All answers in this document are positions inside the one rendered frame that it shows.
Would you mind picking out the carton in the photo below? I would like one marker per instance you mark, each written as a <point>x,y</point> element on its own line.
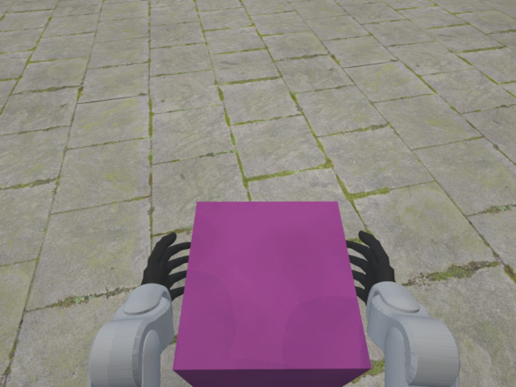
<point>269,298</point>

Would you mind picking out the robot left hand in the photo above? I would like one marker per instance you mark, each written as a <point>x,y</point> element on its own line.
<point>159,267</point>

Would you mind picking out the robot left forearm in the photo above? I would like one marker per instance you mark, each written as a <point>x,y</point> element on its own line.
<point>126,351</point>

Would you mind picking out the robot right forearm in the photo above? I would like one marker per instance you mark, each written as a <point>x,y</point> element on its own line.
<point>420,351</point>

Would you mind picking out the robot right hand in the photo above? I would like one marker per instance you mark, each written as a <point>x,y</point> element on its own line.
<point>376,266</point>

